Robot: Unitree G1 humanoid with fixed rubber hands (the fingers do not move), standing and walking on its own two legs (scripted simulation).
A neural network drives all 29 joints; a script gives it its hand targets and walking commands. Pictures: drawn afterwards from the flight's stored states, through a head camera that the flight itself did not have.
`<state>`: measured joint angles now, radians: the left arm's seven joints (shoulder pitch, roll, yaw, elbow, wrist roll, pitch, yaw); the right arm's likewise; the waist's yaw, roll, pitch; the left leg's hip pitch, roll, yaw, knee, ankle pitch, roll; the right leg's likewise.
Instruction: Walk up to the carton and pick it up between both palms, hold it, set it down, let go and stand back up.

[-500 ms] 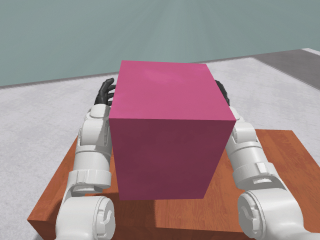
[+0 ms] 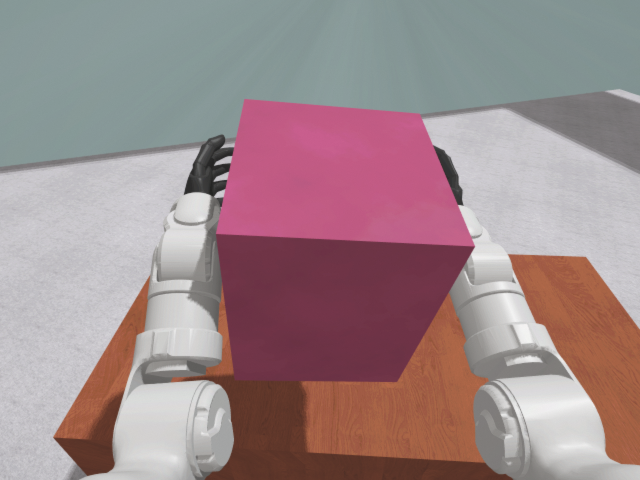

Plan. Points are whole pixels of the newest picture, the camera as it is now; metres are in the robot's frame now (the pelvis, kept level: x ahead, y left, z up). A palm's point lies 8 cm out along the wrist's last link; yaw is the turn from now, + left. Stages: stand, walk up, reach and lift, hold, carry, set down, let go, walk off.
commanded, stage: set down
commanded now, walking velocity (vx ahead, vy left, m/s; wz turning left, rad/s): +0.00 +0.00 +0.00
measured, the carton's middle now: (325, 249) +0.34 +0.02 +0.19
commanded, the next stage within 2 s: none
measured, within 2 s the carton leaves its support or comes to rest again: neither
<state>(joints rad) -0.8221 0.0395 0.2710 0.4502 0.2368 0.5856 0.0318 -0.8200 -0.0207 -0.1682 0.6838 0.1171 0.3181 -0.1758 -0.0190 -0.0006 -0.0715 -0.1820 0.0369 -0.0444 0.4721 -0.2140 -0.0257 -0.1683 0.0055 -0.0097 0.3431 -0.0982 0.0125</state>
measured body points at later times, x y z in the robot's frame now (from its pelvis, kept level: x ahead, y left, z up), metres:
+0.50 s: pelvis +0.03 +0.00 +0.00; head -0.01 +0.01 +0.45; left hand +0.41 +0.17 +0.17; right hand +0.42 -0.12 +0.15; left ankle +0.03 +0.13 -0.74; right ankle +0.06 -0.13 -0.74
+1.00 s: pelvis +0.03 +0.00 +0.00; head +0.02 +0.01 +0.45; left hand +0.43 +0.15 +0.14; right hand +0.43 -0.14 +0.13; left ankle +0.03 +0.13 -0.74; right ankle +0.06 -0.13 -0.74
